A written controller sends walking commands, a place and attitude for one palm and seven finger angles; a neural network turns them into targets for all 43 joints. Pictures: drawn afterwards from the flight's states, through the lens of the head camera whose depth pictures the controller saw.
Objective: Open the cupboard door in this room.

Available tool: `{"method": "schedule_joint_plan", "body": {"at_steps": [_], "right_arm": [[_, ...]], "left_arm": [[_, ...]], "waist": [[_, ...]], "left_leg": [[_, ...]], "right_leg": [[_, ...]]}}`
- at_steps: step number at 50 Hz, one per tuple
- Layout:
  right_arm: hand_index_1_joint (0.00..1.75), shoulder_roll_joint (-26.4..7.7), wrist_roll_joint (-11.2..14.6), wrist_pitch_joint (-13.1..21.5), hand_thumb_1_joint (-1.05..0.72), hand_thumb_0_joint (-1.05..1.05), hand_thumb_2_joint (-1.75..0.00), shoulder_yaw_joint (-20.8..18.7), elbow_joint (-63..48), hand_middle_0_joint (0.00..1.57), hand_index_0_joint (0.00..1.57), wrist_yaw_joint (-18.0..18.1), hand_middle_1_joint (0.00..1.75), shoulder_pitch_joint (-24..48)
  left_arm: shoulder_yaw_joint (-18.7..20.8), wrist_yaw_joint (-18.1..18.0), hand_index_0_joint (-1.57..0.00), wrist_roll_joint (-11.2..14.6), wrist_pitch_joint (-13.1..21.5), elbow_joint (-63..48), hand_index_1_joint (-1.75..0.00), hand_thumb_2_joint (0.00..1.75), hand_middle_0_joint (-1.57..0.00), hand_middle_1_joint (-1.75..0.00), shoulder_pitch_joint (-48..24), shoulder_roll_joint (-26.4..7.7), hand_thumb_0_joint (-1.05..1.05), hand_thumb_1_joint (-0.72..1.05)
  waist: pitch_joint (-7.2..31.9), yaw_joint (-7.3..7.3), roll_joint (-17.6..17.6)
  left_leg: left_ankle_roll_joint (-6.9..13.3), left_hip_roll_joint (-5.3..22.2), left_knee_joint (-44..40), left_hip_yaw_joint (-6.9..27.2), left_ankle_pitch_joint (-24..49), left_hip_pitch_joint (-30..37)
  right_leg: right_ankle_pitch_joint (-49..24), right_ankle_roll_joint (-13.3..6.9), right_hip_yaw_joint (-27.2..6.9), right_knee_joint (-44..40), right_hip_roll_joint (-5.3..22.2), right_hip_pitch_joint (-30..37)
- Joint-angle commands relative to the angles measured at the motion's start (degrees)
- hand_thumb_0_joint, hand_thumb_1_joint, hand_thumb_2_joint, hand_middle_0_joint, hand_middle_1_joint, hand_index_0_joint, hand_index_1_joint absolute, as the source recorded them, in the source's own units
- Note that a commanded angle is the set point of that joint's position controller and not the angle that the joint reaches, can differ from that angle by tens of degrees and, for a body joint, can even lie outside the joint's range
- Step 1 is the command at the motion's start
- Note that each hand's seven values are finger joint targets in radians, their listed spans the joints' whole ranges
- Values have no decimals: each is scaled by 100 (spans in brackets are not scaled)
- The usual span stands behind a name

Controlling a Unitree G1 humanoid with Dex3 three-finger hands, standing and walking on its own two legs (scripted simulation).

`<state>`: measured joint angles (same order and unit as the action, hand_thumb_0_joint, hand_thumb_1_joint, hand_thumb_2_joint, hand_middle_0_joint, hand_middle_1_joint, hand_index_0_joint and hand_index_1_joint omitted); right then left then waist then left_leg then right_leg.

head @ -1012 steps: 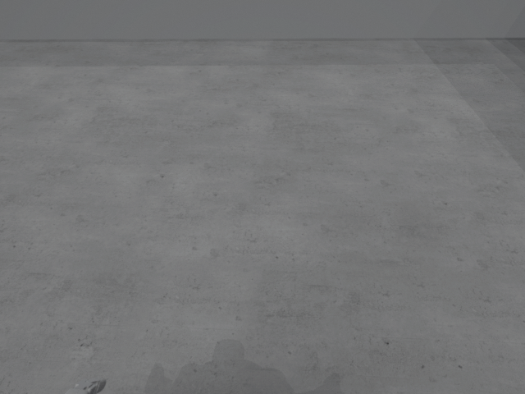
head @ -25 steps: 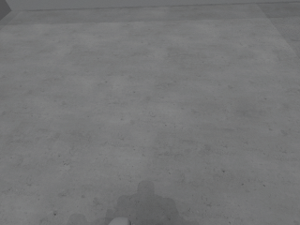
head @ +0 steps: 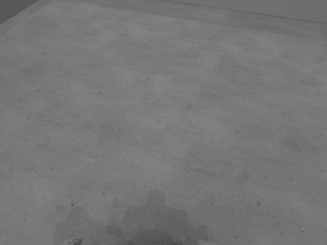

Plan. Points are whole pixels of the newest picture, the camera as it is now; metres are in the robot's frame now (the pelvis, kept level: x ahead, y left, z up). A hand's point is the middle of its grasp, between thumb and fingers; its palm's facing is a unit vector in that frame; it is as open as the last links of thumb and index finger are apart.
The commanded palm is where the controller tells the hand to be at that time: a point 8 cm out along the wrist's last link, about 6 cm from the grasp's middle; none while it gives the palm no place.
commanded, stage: turn or walk to find it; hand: left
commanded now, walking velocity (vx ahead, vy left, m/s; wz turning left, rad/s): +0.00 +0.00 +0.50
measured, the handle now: out of the picture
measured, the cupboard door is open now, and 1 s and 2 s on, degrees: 0 0 0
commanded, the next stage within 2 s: none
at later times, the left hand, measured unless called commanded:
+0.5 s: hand out of the picture -0.02 +0.17 -0.16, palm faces +0.29 -0.92 -0.27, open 7.4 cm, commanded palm none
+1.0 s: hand out of the picture -0.01 +0.19 -0.16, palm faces +0.49 -0.82 -0.29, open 7.4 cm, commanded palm none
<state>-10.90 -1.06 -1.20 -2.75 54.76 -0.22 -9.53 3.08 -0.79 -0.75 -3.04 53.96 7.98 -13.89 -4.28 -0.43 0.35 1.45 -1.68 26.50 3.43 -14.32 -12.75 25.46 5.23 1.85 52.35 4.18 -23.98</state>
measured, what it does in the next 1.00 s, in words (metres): steps on the spot, turning left: right foot, then left foot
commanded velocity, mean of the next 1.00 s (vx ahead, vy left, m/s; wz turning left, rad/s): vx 0.00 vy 0.00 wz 0.50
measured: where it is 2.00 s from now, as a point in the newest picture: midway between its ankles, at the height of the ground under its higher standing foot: outside the picture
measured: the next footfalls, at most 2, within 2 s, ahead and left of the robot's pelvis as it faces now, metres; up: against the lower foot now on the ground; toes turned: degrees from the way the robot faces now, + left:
right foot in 0.12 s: +0.04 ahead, -0.14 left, +0.00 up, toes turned +0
left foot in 0.58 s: -0.02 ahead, +0.11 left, +0.00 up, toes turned +24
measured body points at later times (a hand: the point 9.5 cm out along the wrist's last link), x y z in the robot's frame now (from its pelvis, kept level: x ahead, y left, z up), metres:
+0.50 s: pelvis -0.01 -0.03 -0.01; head +0.04 -0.04 +0.44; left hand -0.03 +0.22 -0.14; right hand +0.13 -0.27 -0.16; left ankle -0.06 +0.11 -0.70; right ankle +0.00 -0.14 -0.74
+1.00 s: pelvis +0.00 -0.04 -0.01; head +0.04 -0.04 +0.44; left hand -0.04 +0.24 -0.13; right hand +0.18 -0.22 -0.17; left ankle -0.05 +0.10 -0.74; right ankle +0.05 -0.14 -0.74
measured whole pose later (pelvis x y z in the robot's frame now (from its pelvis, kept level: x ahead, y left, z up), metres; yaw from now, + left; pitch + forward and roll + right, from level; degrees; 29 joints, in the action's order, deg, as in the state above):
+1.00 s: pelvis +0.00 -0.04 -0.01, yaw +30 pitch +1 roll +1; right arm -12.2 -1.0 -2.6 -3.6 53.6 -0.9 -10.5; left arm 2.5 -0.5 -0.7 -1.5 50.7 8.4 -12.9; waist -3.7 -1.1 -1.6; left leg -1.7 -1.8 31.9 5.8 -14.4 -18.0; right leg 18.6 3.4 3.2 34.7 2.8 -16.9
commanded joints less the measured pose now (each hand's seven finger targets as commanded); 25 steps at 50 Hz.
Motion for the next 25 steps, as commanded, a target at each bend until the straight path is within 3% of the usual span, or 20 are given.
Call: {"method": "schedule_joint_plan", "body": {"at_steps": [1,3,4,5,6,7,8,9,11,14,18,23,25], "right_arm": [[30,-1280,-48,7,-90,0,-90,-362,-353,20,20,100,30,-138],[30,-1259,-30,-10,-90,0,-90,-384,-393,20,20,87,30,-67],[30,-1185,-1,-10,-90,0,-90,-381,-419,20,20,83,30,-37],[30,-985,43,5,-90,0,-90,-359,-450,20,20,53,30,-103],[30,-619,74,31,-90,0,-90,-296,-583,20,20,14,30,-201],[30,-800,16,-38,-90,0,-90,-348,-607,20,20,45,30,-139],[30,-854,-3,-127,-90,0,-90,-373,-565,20,20,45,30,-57],[30,-825,-16,-158,-90,0,-90,-379,-468,20,20,8,30,-47],[30,-740,-32,-191,-90,0,-90,-341,-302,20,20,-67,30,-267],[30,-701,-20,-213,-90,0,-90,-306,-238,20,20,-88,30,-328],[30,-653,3,-194,-90,0,-90,-233,-332,20,20,-87,30,131],[30,-583,56,-104,-90,0,-90,-126,-426,20,20,-82,30,448],[30,-600,58,-64,-90,0,-90,-118,-428,20,20,-72,30,328]], "left_arm": [[86,-19,-20,45,166,-504,-30,90,-20,-30,2,-374,0,90],[94,-27,-20,52,223,-459,-30,90,-20,-30,305,-436,0,90],[119,-40,-20,51,268,-416,-30,90,-20,-30,522,-472,0,90],[166,-68,-20,9,335,-383,-30,90,-20,-30,727,-744,0,90],[262,-114,-20,-78,383,-389,-30,90,-20,-30,860,-1210,0,90],[255,-112,-20,-37,365,-464,-30,90,-20,-30,844,-1271,0,90],[283,-148,-20,-16,350,-505,-30,90,-20,-30,605,-1107,0,90],[235,-137,-20,-13,346,-576,-30,90,-20,-30,335,-951,0,90],[134,-108,-20,-22,377,-655,-30,90,-20,-30,62,-660,0,90],[151,-120,-20,-41,406,-623,-30,90,-20,-30,217,-663,0,90],[197,-108,-20,-68,379,-444,-30,90,-20,-30,637,-803,0,90],[273,-83,-20,-95,318,-284,-30,90,-20,-30,866,-1049,0,90],[288,-71,-20,-95,290,-244,-30,90,-20,-30,864,-1099,0,90]], "waist": [[637,-81,-1102],[717,75,-965],[816,205,-788],[913,279,-138],[980,314,1403],[859,344,1307],[618,267,1241],[284,136,914],[179,-55,792],[352,-26,987],[381,206,957],[517,371,1180],[636,293,1190]], "left_leg": [[793,1320,-328,1523,2943,423],[658,1183,-48,1569,2824,145],[491,1015,187,1532,2370,-199],[171,662,671,1248,1324,-869],[-248,-170,1851,229,-879,-1920],[-300,-164,3002,191,-2064,-1926],[-275,-5,3785,349,-1926,-1907],[-301,113,4247,307,-1573,-1996],[-410,220,4533,123,-934,-1963],[-539,312,4389,-66,-738,-1915],[-593,370,3427,-333,-1067,-1811],[-488,366,1939,-736,-1233,-1218],[-420,272,1240,-914,-937,-834]], "right_leg": [[-40,-60,46,-977,-199,252],[-656,-99,135,-1857,-297,883],[-1268,-123,125,-2663,-222,1481],[-1720,-248,-329,-3235,325,2303],[-2518,-847,-1731,-3405,1807,2914],[-2798,-1393,-1993,-3500,2450,2188],[-2456,-1487,-1888,-3596,2317,1658],[-2320,-1414,-1477,-3549,1991,1402],[-2713,-1172,-575,-3357,1469,1332],[-3047,-1142,-157,-3300,1432,1615],[-3585,-1232,16,-3154,1559,1990],[-4105,-1286,270,-2774,1707,2167],[-4135,-1161,374,-2532,1680,2117]]}}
